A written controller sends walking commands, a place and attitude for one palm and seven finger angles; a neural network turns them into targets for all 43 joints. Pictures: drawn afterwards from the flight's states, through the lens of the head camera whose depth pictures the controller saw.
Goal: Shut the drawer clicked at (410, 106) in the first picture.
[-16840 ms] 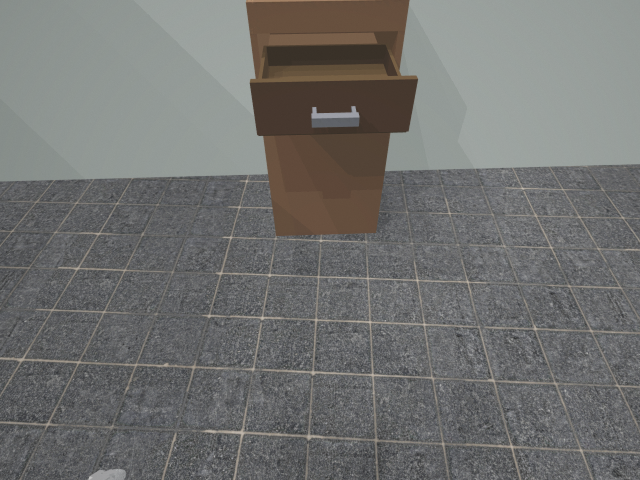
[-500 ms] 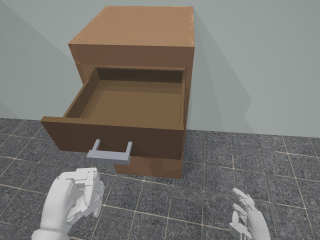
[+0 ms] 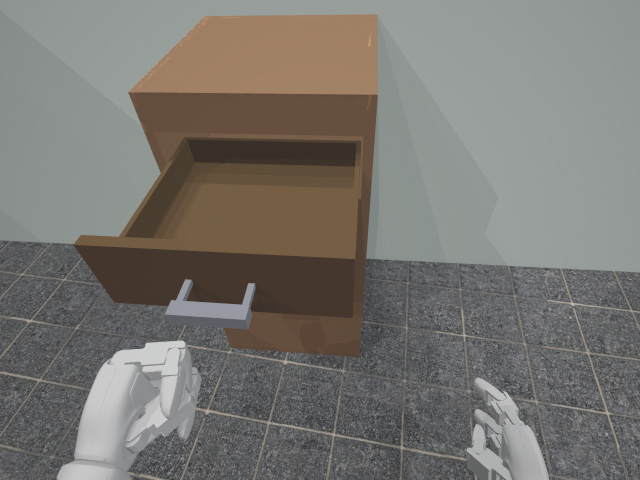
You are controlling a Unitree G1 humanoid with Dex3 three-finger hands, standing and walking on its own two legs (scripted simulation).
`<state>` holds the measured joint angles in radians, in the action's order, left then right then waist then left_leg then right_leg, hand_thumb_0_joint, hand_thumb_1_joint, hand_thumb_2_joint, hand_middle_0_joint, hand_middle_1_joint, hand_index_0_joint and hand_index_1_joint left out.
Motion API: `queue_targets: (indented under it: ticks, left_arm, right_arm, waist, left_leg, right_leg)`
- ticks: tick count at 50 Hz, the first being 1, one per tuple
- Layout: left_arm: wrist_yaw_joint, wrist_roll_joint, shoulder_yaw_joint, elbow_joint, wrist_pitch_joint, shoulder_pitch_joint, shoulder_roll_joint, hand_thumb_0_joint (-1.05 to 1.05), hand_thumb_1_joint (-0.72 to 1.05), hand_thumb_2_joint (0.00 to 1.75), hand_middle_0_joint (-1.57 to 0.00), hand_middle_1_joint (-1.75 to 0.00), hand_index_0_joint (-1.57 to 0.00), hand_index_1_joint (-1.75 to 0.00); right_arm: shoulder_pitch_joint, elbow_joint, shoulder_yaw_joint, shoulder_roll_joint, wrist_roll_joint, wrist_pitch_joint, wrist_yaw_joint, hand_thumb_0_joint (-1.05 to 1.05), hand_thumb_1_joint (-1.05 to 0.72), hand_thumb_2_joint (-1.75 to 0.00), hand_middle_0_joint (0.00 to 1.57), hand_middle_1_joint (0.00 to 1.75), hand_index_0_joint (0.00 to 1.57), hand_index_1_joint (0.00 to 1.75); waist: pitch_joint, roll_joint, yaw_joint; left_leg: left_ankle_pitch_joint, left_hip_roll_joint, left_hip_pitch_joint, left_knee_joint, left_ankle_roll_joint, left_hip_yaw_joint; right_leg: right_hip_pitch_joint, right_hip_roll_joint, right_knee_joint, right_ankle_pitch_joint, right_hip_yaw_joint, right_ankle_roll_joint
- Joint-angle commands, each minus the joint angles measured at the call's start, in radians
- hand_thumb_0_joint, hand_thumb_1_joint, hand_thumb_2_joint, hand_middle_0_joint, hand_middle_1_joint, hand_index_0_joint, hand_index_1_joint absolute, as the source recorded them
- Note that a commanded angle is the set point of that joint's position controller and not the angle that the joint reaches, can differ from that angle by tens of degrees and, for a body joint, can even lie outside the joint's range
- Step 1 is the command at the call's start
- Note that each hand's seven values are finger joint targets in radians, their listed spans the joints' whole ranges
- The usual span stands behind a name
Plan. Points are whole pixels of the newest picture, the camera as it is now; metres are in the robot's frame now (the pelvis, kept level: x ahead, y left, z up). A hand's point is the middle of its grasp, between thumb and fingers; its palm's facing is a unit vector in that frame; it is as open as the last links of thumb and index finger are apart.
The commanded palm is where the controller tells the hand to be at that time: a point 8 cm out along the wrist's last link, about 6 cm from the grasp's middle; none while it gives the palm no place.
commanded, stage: bring the fist close to the handle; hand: left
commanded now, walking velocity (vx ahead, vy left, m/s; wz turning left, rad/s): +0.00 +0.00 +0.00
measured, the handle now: (214, 301) +0.35 +0.19 +0.03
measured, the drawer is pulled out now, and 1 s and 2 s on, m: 0.30 0.30 0.27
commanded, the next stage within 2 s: push the drawer shut in 1.30 s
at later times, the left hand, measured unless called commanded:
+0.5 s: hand (203, 382) +0.21 +0.15 +0.07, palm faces -0.02 -1.00 -0.05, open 3.3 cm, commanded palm +0.19 +0.21 +0.07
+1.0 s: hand (228, 367) +0.25 +0.15 +0.02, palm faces -0.05 -1.00 -0.04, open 3.3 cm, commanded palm +0.23 +0.20 +0.03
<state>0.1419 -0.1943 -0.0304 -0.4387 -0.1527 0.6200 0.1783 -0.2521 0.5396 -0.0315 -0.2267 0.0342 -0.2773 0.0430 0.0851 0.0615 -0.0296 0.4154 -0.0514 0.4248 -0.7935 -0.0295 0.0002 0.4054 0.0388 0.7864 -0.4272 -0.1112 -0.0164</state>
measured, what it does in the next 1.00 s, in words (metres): stands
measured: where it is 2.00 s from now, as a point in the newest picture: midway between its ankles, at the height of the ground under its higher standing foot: outside the picture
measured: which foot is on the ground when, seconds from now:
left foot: down 0.00-1.00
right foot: down 0.00-1.00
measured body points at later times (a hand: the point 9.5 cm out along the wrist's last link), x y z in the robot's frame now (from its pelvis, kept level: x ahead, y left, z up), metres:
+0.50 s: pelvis +0.00 +0.01 -0.01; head +0.02 +0.00 +0.44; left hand +0.21 +0.21 +0.07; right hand +0.16 -0.23 -0.08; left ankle +0.00 +0.14 -0.71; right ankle -0.01 -0.10 -0.71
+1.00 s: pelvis -0.02 +0.02 -0.03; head +0.04 +0.01 +0.41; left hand +0.25 +0.20 +0.03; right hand +0.15 -0.22 -0.12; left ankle +0.00 +0.14 -0.71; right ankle -0.01 -0.10 -0.71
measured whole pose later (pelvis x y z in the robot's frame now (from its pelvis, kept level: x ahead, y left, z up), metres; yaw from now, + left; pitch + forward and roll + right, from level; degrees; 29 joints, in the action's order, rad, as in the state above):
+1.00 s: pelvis -0.02 +0.02 -0.03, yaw -1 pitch +12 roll -1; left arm 0.09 -0.14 -0.02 0.04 -0.35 0.20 0.15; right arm -0.23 0.54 -0.01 -0.23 0.00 -0.16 0.01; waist 0.10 0.03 0.02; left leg 0.48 -0.05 0.75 -1.03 -0.01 -0.01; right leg 0.73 0.05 1.01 -0.48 -0.08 0.00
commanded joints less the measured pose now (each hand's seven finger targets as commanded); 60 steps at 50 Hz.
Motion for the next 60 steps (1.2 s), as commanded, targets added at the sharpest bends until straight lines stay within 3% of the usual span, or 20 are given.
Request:
queue_targets:
  ticks: [1,3,7,13,18,19,23,28,31,33,35,39,41,44,45,48,49,57,58,60]
  left_arm:
    - [0.009,-0.023,-0.036,-0.160,-0.075,-0.125,0.057,0.00,0.90,0.90,-1.40,-1.60,-1.40,-1.60]
    - [0.004,-0.017,-0.080,-0.126,-0.087,-0.123,0.092,0.00,0.90,0.90,-1.40,-1.60,-1.40,-1.60]
    - [0.008,-0.017,-0.081,-0.087,-0.112,-0.145,0.086,0.00,0.90,0.90,-1.40,-1.60,-1.40,-1.60]
    - [0.007,-0.015,-0.075,-0.015,-0.140,-0.159,0.067,0.00,0.90,0.90,-1.40,-1.60,-1.40,-1.60]
    - [-0.003,-0.008,-0.086,0.023,-0.170,-0.219,0.085,0.00,0.90,0.90,-1.40,-1.60,-1.40,-1.60]
    - [-0.002,-0.009,-0.062,0.036,-0.173,-0.224,0.059,0.00,0.90,0.90,-1.40,-1.60,-1.40,-1.60]
    - [-0.011,-0.003,-0.075,0.056,-0.200,-0.252,0.072,0.00,0.90,0.90,-1.40,-1.60,-1.40,-1.60]
    - [-0.015,0.000,-0.084,0.124,-0.216,-0.312,0.079,0.00,0.90,0.90,-1.40,-1.60,-1.40,-1.60]
    - [-0.013,0.002,-0.051,0.119,-0.233,-0.354,0.054,0.00,0.90,0.90,-1.40,-1.60,-1.40,-1.60]
    - [-0.020,0.010,-0.060,0.150,-0.237,-0.357,0.065,0.00,0.90,0.90,-1.40,-1.60,-1.40,-1.60]
    - [-0.020,0.015,-0.021,0.161,-0.243,-0.372,0.027,0.00,0.90,0.90,-1.40,-1.60,-1.40,-1.60]
    - [-0.036,0.026,-0.061,0.215,-0.253,-0.392,0.058,0.00,0.90,0.90,-1.40,-1.60,-1.40,-1.60]
    - [-0.039,0.029,-0.043,0.215,-0.258,-0.463,0.052,0.00,0.90,0.90,-1.40,-1.60,-1.40,-1.60]
    - [-0.051,0.037,-0.035,0.259,-0.268,-0.491,0.040,0.00,0.90,0.90,-1.40,-1.60,-1.40,-1.60]
    - [-0.050,0.039,-0.013,0.260,-0.272,-0.553,0.028,0.00,0.90,0.90,-1.40,-1.60,-1.40,-1.60]
    - [-0.057,0.037,-0.048,0.243,-0.275,-0.549,0.068,0.00,0.90,0.90,-1.40,-1.60,-1.40,-1.60]
    - [-0.057,0.038,-0.032,0.244,-0.268,-0.530,0.049,0.00,0.90,0.90,-1.40,-1.60,-1.40,-1.60]
    - [-0.086,0.046,0.007,0.253,-0.233,-0.494,0.017,0.00,0.90,0.90,-1.40,-1.60,-1.40,-1.60]
    - [-0.093,0.051,-0.023,0.272,-0.232,-0.477,0.047,0.00,0.90,0.90,-1.40,-1.60,-1.40,-1.60]
    - [-0.097,0.050,-0.036,0.264,-0.241,-0.486,0.054,0.00,0.90,0.90,-1.40,-1.60,-1.40,-1.60]
  right_arm:
    - [0.106,-0.166,0.037,-0.104,0.004,-0.070,0.007,0.00,-0.90,-0.90,0.20,0.30,0.20,0.30]
    - [0.105,-0.152,0.042,-0.107,0.000,-0.069,0.009,0.00,-0.90,-0.90,0.20,0.30,0.20,0.30]
    - [0.099,-0.154,0.044,-0.106,-0.001,-0.067,0.004,0.00,-0.90,-0.90,0.20,0.30,0.20,0.30]
    - [0.100,-0.144,0.049,-0.110,-0.006,-0.054,0.000,0.00,-0.90,-0.90,0.20,0.30,0.20,0.30]
    - [0.088,-0.138,0.056,-0.118,-0.009,-0.043,-0.002,0.00,-0.90,-0.90,0.20,0.30,0.20,0.30]
    - [0.085,-0.142,0.055,-0.117,-0.010,-0.040,-0.003,0.00,-0.90,-0.90,0.20,0.30,0.20,0.30]
    - [0.080,-0.139,0.059,-0.121,-0.012,-0.033,-0.007,0.00,-0.90,-0.90,0.20,0.30,0.20,0.30]
    - [0.070,-0.134,0.062,-0.129,-0.016,-0.012,-0.010,0.00,-0.90,-0.90,0.20,0.30,0.20,0.30]
    - [0.066,-0.142,0.062,-0.128,-0.016,-0.005,-0.015,0.00,-0.90,-0.90,0.20,0.30,0.20,0.30]
    - [0.064,-0.138,0.064,-0.131,-0.017,0.002,-0.016,0.00,-0.90,-0.90,0.20,0.30,0.20,0.30]
    - [0.061,-0.146,0.063,-0.128,-0.019,0.008,-0.021,0.00,-0.90,-0.90,0.20,0.30,0.20,0.30]
    - [0.056,-0.143,0.069,-0.132,-0.024,0.030,-0.023,0.00,-0.90,-0.90,0.20,0.30,0.20,0.30]
    - [0.061,-0.144,0.067,-0.129,-0.023,0.039,-0.026,0.00,-0.90,-0.90,0.20,0.30,0.20,0.30]
    - [0.063,-0.144,0.067,-0.130,-0.026,0.053,-0.026,0.00,-0.90,-0.90,0.20,0.30,0.20,0.30]
    - [0.067,-0.141,0.066,-0.129,-0.026,0.056,-0.026,0.00,-0.90,-0.90,0.20,0.30,0.20,0.30]
    - [0.065,-0.150,0.071,-0.133,-0.023,0.066,-0.024,0.00,-0.90,-0.90,0.20,0.30,0.20,0.30]
    - [0.063,-0.157,0.069,-0.130,-0.023,0.070,-0.026,0.00,-0.90,-0.90,0.20,0.30,0.20,0.30]
    - [0.055,-0.175,0.066,-0.128,-0.019,0.098,-0.033,0.00,-0.90,-0.90,0.20,0.30,0.20,0.30]
    - [0.053,-0.175,0.067,-0.132,-0.020,0.104,-0.031,0.00,-0.90,-0.90,0.20,0.30,0.20,0.30]
    - [0.060,-0.181,0.066,-0.128,-0.020,0.110,-0.030,0.00,-0.90,-0.90,0.20,0.30,0.20,0.30]
  waist:
    - [0.012,-0.085,0.026]
    - [0.029,-0.108,0.018]
    - [0.059,-0.064,0.016]
    - [0.069,-0.070,0.019]
    - [0.083,-0.084,0.033]
    - [0.082,-0.076,0.036]
    - [0.125,-0.053,0.034]
    - [0.128,-0.084,0.045]
    - [0.174,-0.041,0.050]
    - [0.170,-0.055,0.050]
    - [0.182,-0.044,0.052]
    - [0.207,-0.070,0.044]
    - [0.213,-0.037,0.054]
    - [0.222,-0.060,0.056]
    - [0.225,-0.044,0.070]
    - [0.271,-0.039,0.050]
    - [0.288,-0.024,0.046]
    - [0.235,-0.067,0.058]
    - [0.221,-0.110,0.055]
    - [0.222,-0.103,0.049]
  left_leg:
    - [-0.157,0.063,-0.008,0.098,0.056,-0.009]
    - [-0.164,0.060,-0.001,0.095,0.055,-0.007]
    - [-0.192,0.062,0.001,0.088,0.051,-0.010]
    - [-0.210,0.061,0.025,0.079,0.048,-0.011]
    - [-0.204,0.057,0.046,0.060,0.047,-0.008]
    - [-0.197,0.060,0.050,0.059,0.047,-0.008]
    - [-0.215,0.056,0.057,0.044,0.044,-0.004]
    - [-0.196,0.056,0.104,0.017,0.042,-0.004]
    - [-0.215,0.056,0.098,0.002,0.040,-0.003]
    - [-0.218,0.051,0.114,-0.007,0.040,0.001]
    - [-0.224,0.052,0.119,-0.017,0.037,0.002]
    - [-0.213,0.051,0.153,-0.037,0.037,0.005]
    - [-0.200,0.050,0.162,-0.050,0.035,0.005]
    - [-0.187,0.050,0.187,-0.069,0.037,0.007]
    - [-0.168,0.050,0.194,-0.081,0.038,0.007]
    - [-0.181,0.048,0.178,-0.072,0.040,0.008]
    - [-0.194,0.049,0.168,-0.069,0.040,0.004]
    - [-0.182,0.047,0.180,-0.058,0.038,0.003]
    - [-0.166,0.046,0.201,-0.057,0.041,0.000]
    - [-0.141,0.052,0.211,-0.056,0.041,-0.006]
  right_leg:
    - [0.011,-0.019,-0.175,0.161,0.067,0.023]
    - [0.000,-0.020,-0.175,0.157,0.071,0.021]
    - [-0.004,-0.020,-0.145,0.206,0.064,0.017]
    - [0.002,-0.023,-0.123,0.240,0.055,0.015]
    - [0.035,-0.027,-0.098,0.228,0.053,0.015]
    - [0.045,-0.026,-0.094,0.222,0.053,0.015]
    - [0.054,-0.029,-0.058,0.238,0.044,0.008]
    - [0.087,-0.030,-0.036,0.221,0.049,0.010]
    - [0.104,-0.030,-0.004,0.240,0.042,0.006]
    - [0.116,-0.032,0.007,0.238,0.040,0.005]
    - [0.133,-0.032,0.027,0.245,0.036,0.004]
    - [0.148,-0.033,0.053,0.232,0.039,0.002]
    - [0.174,-0.031,0.064,0.217,0.040,0.001]
    - [0.195,-0.031,0.081,0.199,0.043,0.000]
    - [0.218,-0.031,0.085,0.183,0.046,0.001]
    - [0.187,-0.032,0.084,0.186,0.050,-0.003]
    - [0.173,-0.031,0.084,0.204,0.051,-0.003]
    - [0.178,-0.031,0.070,0.208,0.043,0.002]
    - [0.168,-0.032,0.059,0.194,0.048,0.004]
    - [0.159,-0.030,0.054,0.173,0.058,0.004]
